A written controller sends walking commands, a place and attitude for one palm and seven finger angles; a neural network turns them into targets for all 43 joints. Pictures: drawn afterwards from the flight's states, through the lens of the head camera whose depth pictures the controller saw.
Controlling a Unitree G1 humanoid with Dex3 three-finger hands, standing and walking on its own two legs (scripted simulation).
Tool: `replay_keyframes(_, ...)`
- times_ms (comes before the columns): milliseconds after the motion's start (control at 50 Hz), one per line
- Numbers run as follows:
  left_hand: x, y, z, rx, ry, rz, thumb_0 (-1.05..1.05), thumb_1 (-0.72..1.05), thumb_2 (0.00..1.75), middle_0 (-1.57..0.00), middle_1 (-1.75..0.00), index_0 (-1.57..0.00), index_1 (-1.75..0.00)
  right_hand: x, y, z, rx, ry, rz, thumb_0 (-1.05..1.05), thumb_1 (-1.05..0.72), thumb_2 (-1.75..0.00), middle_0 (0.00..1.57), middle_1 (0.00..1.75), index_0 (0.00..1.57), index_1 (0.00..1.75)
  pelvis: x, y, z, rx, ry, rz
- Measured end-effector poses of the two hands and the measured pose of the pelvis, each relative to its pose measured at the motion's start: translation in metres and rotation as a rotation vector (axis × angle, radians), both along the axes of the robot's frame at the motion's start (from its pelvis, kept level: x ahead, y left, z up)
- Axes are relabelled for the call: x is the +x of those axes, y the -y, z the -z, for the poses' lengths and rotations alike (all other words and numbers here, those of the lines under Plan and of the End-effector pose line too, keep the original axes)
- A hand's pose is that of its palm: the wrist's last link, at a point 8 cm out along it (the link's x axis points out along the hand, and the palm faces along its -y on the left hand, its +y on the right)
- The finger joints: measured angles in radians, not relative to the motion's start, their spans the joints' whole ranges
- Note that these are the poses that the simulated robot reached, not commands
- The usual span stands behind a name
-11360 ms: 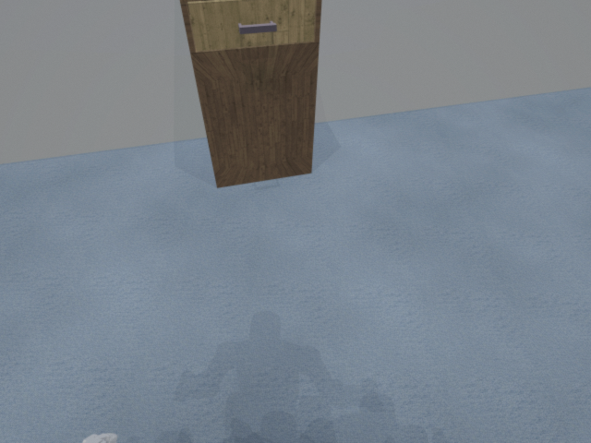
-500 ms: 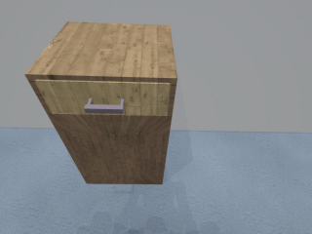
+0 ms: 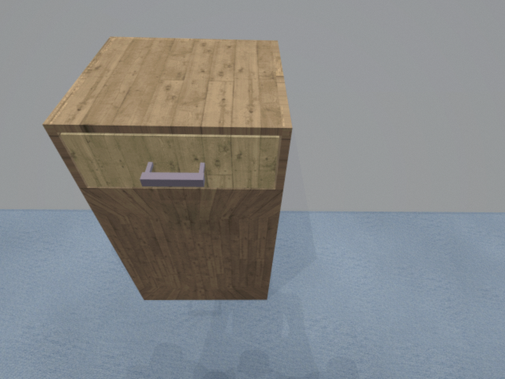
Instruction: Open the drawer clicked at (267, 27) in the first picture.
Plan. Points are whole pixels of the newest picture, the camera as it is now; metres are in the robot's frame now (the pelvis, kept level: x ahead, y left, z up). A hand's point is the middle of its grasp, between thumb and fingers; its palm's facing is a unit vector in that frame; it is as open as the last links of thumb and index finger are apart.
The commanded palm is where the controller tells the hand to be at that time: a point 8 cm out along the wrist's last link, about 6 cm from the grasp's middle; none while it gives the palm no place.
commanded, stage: look again from close up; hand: left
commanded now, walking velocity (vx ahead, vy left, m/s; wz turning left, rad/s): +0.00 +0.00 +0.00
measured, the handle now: (174, 173) +0.53 +0.21 -0.01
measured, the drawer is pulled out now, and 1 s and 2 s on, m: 0.00 0.00 0.00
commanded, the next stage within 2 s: raise the hand with hooked fingers in 0.58 s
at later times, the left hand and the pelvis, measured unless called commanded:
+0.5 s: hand out of the picture +0.05 +0.18 -0.18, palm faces +0.02 -0.97 -0.23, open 7.4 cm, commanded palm none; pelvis +0.03 +0.00 -0.01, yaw +0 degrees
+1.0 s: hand (140, 332) +0.20 +0.20 -0.05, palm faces -0.05 -0.20 -0.98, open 8.1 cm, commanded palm +0.16 +0.22 -0.02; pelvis +0.00 -0.03 -0.03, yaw -2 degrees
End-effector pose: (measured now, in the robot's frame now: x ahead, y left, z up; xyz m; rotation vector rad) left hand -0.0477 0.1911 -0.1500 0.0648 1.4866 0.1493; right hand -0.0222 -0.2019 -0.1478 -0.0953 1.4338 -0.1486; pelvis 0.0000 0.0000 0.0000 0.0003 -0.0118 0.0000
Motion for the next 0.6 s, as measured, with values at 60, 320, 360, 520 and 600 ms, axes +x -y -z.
replay_keyframes(60,0.007,-0.001,0.0,0.004,0.014,0.005,0.0,0.9,0.9,-0.2,-0.29,-0.2,-0.3,0.003,0.002,0.0,-0.004,0.007,0.002,0.01,-0.91,-0.9,0.2,0.3,0.2,0.3,0.002,0.0,0.0,0.001,0.0,0.001)
replay_keyframes(320,0.059,-0.036,-0.002,0.086,0.122,0.056,0.0,0.9,0.9,-0.2,-0.29,-0.2,-0.3,0.032,0.008,0.009,-0.004,0.08,-0.04,0.01,-0.92,-0.9,0.2,0.3,0.2,0.3,0.016,-0.005,0.009,-0.004,-0.002,-0.016)
replay_keyframes(360,0.069,-0.039,-0.004,0.097,0.142,0.059,0.0,0.9,0.9,-0.2,-0.29,-0.2,-0.3,0.037,0.008,0.009,-0.004,0.083,-0.044,0.01,-0.92,-0.9,0.2,0.3,0.2,0.3,0.019,-0.005,0.008,-0.001,0.003,-0.014)
replay_keyframes(520,0.093,-0.038,-0.007,0.097,0.173,0.073,0.0,0.91,0.9,-0.2,-0.29,-0.2,-0.3,0.05,0.014,0.006,-0.014,0.084,-0.052,0.01,-0.92,-0.9,0.2,0.3,0.2,0.3,0.027,-0.003,0.005,0.006,0.011,-0.008)
replay_keyframes(600,0.094,-0.036,-0.006,0.092,0.159,0.072,0.0,0.91,0.9,-0.2,-0.29,-0.2,-0.3,0.054,0.017,0.004,-0.02,0.078,-0.053,0.01,-0.92,-0.9,0.2,0.3,0.2,0.3,0.03,0.0,0.004,0.007,0.012,-0.006)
